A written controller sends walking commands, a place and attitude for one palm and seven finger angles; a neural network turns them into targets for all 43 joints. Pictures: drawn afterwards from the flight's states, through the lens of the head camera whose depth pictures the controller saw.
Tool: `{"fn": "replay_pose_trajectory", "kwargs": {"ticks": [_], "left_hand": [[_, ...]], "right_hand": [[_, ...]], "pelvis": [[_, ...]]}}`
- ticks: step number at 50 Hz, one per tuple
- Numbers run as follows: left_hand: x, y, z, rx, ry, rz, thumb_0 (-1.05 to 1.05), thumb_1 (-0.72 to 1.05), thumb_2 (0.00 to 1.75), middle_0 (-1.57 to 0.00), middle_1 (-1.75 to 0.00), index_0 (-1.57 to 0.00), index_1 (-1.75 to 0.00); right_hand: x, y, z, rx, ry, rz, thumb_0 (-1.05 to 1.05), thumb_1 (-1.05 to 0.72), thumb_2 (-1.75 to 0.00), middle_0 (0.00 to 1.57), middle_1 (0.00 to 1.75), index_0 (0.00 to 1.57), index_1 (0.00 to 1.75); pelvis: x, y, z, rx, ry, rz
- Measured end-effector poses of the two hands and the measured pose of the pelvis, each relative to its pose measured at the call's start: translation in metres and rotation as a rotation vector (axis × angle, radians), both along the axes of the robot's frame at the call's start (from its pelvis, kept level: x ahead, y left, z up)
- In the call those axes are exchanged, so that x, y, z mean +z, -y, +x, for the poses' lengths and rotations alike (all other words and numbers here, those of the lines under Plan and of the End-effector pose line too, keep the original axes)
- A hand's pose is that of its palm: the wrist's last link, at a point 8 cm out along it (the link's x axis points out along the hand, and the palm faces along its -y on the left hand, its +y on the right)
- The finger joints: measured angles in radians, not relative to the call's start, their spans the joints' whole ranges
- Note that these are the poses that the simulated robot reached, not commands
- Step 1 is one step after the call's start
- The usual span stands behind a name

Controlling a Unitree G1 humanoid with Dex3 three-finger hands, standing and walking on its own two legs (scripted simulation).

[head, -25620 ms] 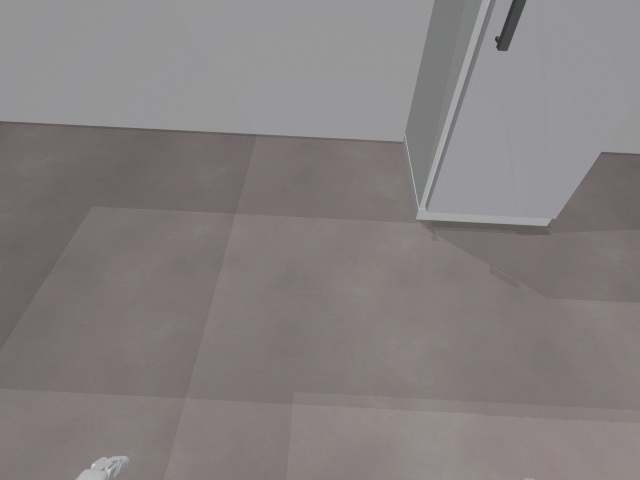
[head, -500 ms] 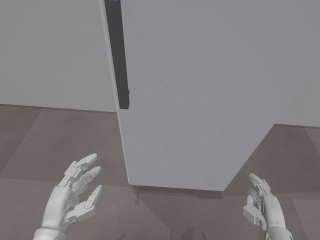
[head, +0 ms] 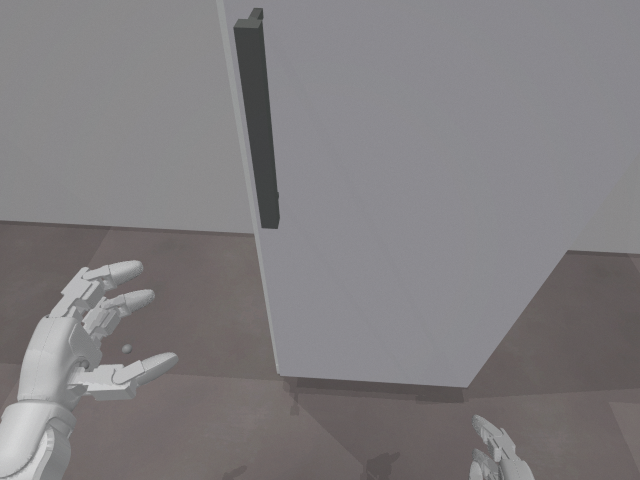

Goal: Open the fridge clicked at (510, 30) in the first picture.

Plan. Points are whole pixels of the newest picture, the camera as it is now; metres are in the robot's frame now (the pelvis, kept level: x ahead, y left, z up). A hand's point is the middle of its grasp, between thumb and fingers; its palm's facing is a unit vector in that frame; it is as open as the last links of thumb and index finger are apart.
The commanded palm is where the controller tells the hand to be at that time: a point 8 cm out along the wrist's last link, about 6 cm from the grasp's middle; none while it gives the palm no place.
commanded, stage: raise the hand to about handle height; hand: left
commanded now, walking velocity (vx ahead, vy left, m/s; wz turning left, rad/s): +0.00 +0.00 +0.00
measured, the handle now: (264, 134) +0.50 +0.11 +0.20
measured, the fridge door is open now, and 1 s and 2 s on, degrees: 0 0 0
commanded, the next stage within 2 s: move the hooked fingers beside the handle in 1.20 s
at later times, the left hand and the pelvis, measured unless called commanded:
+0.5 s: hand (64, 269) +0.26 +0.26 +0.19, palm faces +0.09 -0.99 -0.11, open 13.8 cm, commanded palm +0.23 +0.30 +0.20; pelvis +0.01 -0.01 +0.02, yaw +2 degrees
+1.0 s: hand (69, 232) +0.28 +0.25 +0.22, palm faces +0.05 -0.99 -0.10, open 14.0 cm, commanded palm +0.25 +0.30 +0.23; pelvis +0.01 -0.02 +0.02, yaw +1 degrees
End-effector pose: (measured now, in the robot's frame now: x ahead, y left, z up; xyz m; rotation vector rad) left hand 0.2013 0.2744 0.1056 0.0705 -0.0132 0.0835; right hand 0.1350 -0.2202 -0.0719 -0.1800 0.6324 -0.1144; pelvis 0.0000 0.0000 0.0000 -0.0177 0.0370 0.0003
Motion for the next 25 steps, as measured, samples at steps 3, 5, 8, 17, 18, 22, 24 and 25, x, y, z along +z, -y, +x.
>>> {"fn": "replay_pose_trajectory", "kwargs": {"ticks": [3,5,8,17,18,22,24,25], "left_hand": [[0.018,-0.009,-0.005,0.027,0.077,0.035,0.00,-0.02,0.50,-0.27,-0.89,-0.27,-0.89],[0.023,-0.010,-0.003,0.008,0.088,0.042,0.00,-0.07,0.48,-0.27,-0.92,-0.27,-0.92],[0.023,-0.009,0.004,-0.044,0.046,0.035,0.00,-0.14,0.45,-0.27,-0.96,-0.27,-0.97],[0.066,-0.033,0.023,0.000,0.113,0.042,-0.01,-0.35,0.36,-0.29,-1.10,-0.29,-1.10],[0.073,-0.036,0.023,0.008,0.133,0.042,-0.01,-0.37,0.35,-0.29,-1.11,-0.30,-1.12],[0.088,-0.042,0.028,0.013,0.121,0.043,-0.01,-0.44,0.33,-0.30,-1.15,-0.30,-1.16],[0.089,-0.042,0.032,0.003,0.078,0.042,-0.01,-0.46,0.32,-0.30,-1.17,-0.30,-1.17],[0.089,-0.041,0.033,-0.002,0.057,0.043,-0.01,-0.47,0.31,-0.30,-1.17,-0.30,-1.18]], "right_hand": [[0.004,0.009,0.002,0.027,-0.001,-0.039,0.01,-0.90,-0.90,0.21,0.30,0.20,0.30],[0.007,0.014,0.007,0.037,0.010,-0.059,0.01,-0.90,-0.90,0.21,0.30,0.20,0.30],[0.014,0.017,0.019,0.035,0.045,-0.077,0.01,-0.90,-0.90,0.21,0.30,0.20,0.30],[0.044,0.004,0.058,0.070,0.186,-0.053,0.01,-0.90,-0.90,0.21,0.30,0.20,0.30],[0.046,0.002,0.061,0.080,0.193,-0.046,0.01,-0.90,-0.90,0.21,0.30,0.20,0.30],[0.046,-0.006,0.072,0.112,0.196,-0.018,0.01,-0.90,-0.90,0.21,0.30,0.20,0.30],[0.044,-0.008,0.074,0.120,0.186,-0.006,0.01,-0.90,-0.90,0.21,0.30,0.20,0.30],[0.043,-0.009,0.075,0.122,0.179,-0.001,0.01,-0.90,-0.90,0.21,0.30,0.20,0.30]], "pelvis": [[0.002,-0.002,0.001,0.012,0.012,-0.005],[0.003,-0.003,0.001,0.019,0.021,-0.007],[0.006,-0.004,0.000,0.023,0.036,-0.006],[0.015,0.002,0.007,0.020,0.079,0.002],[0.016,0.003,0.008,0.021,0.083,0.002],[0.018,0.005,0.009,0.027,0.094,0.004],[0.019,0.007,0.009,0.029,0.095,0.006],[0.020,0.007,0.009,0.030,0.095,0.007]]}}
